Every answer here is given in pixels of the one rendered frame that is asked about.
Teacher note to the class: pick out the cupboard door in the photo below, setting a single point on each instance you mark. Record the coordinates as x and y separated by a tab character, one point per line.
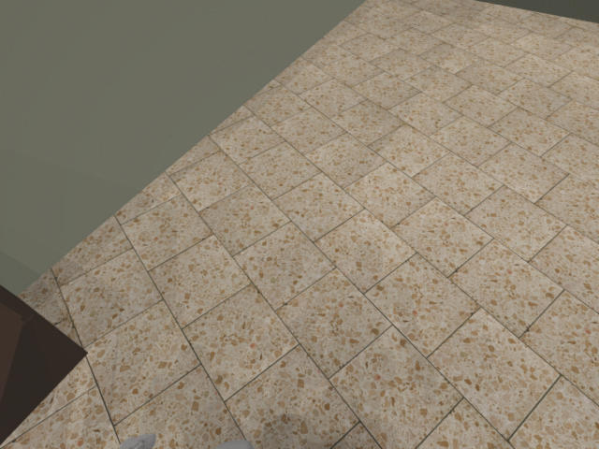
10	330

